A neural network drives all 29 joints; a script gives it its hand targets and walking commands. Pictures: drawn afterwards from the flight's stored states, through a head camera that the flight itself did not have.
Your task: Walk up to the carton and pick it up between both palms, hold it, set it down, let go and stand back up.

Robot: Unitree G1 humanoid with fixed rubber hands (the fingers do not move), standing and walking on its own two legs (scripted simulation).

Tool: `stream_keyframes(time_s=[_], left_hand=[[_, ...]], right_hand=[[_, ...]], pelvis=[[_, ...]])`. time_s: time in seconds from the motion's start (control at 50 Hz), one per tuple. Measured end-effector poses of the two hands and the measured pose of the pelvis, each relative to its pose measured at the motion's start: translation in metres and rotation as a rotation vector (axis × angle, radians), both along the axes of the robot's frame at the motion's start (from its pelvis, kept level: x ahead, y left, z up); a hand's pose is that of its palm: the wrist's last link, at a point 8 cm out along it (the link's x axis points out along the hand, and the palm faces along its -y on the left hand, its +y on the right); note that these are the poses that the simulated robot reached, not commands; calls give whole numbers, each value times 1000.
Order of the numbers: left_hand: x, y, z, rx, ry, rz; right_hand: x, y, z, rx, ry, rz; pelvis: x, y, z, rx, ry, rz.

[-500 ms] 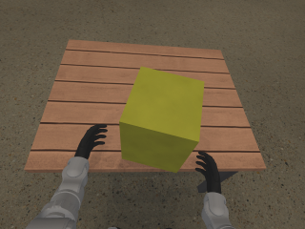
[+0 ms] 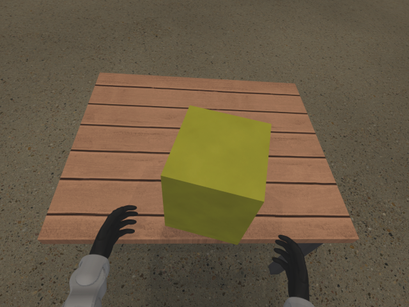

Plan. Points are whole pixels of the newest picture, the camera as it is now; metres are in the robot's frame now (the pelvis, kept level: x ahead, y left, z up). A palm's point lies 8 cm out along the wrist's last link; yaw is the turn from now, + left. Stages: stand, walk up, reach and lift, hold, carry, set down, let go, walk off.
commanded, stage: set down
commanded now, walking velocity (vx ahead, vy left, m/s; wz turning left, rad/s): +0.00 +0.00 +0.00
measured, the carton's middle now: (214, 178) +0.42 -0.05 -0.06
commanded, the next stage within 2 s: none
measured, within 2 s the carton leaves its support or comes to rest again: neither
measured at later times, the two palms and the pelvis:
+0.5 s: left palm (99, 250) +0.24 +0.20 -0.04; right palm (301, 282) +0.17 -0.20 -0.05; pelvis +0.02 -0.01 +0.00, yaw +1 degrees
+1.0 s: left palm (96, 263) +0.22 +0.20 -0.05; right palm (307, 288) +0.16 -0.21 -0.06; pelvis +0.01 -0.02 +0.00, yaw +1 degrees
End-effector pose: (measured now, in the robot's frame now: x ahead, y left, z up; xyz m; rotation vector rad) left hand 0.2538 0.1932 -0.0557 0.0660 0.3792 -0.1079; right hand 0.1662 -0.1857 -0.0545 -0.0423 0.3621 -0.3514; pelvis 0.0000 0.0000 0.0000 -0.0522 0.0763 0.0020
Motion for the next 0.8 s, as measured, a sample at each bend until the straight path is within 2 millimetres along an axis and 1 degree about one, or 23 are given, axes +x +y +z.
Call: stream_keyframes(time_s=[0.1,0.2,0.32,0.52,0.66,0.8], left_hand=[[-9,7,4,16,-15,9],[-11,12,5,24,10,23],[-12,11,9,29,31,33],[-14,4,17,35,60,46],[-22,2,13,36,109,52],[-33,6,8,36,159,73]], right_hand=[[-6,2,0,7,3,3],[-1,2,3,10,-12,12],[4,-3,3,22,-5,11],[4,-11,4,51,21,14],[1,-15,3,63,46,10],[-3,-17,-2,72,100,12]], pelvis=[[9,-1,0,1,-11,1],[14,-2,1,2,-31,3],[18,-5,1,6,-80,6],[19,-14,3,18,-137,9],[17,-17,3,23,-160,10],[14,-18,3,25,-167,10]])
